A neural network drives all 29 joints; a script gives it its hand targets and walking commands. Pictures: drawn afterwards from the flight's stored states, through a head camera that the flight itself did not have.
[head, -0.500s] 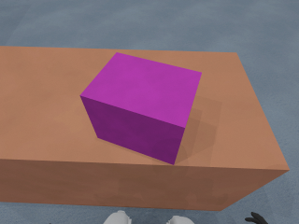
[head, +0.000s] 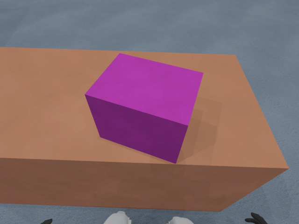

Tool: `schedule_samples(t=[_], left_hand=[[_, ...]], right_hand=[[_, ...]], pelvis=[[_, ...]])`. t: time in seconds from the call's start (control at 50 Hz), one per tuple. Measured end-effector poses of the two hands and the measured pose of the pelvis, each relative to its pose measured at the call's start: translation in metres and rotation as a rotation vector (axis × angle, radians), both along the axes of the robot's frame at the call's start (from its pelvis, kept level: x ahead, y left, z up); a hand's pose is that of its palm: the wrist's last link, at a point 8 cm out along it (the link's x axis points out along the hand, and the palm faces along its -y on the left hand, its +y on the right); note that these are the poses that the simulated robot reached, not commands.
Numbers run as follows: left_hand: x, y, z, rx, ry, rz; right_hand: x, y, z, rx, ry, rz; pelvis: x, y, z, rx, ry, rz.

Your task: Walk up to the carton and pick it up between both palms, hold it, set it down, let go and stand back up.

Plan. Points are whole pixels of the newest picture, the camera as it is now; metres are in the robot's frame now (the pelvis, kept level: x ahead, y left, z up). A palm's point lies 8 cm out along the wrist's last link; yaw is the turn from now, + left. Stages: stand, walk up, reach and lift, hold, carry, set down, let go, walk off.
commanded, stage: walk up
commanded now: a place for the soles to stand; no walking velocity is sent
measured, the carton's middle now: (147, 107) +0.45 +0.01 +0.04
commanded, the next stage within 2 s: stand in 0.06 s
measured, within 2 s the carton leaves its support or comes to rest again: neither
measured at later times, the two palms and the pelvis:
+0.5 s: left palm out of the picture +0.09 +0.31 -0.11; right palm out of the picture +0.11 -0.30 -0.09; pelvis +0.00 +0.01 +0.00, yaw +0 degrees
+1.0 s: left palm (43, 222) +0.15 +0.28 -0.07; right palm out of the picture +0.12 -0.26 -0.07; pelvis +0.00 +0.01 +0.01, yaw +0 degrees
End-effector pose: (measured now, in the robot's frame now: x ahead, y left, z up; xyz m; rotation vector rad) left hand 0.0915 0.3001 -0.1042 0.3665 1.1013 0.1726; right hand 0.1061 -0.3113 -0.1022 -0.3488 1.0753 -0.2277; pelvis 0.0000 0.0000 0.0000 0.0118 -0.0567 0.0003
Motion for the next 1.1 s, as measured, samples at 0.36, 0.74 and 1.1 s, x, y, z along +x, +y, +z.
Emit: schedule_samples(t=[0.36,0.74,1.1], left_hand=[[-0.005,0.008,-0.003,-0.018,0.017,0.004],[0.056,-0.015,0.009,-0.035,0.025,-0.002],[0.042,-0.021,0.037,-0.103,-0.082,-0.004]], right_hand=[[0.003,0.009,0.007,-0.008,-0.002,0.003],[0.029,0.043,0.000,0.045,-0.099,0.140],[0.015,0.055,0.049,0.011,-0.291,0.059]], pelvis=[[0.001,0.010,0.003,-0.015,0.009,-0.001],[-0.009,0.012,0.000,-0.020,-0.012,-0.003],[-0.003,0.010,0.019,-0.014,-0.097,-0.005]])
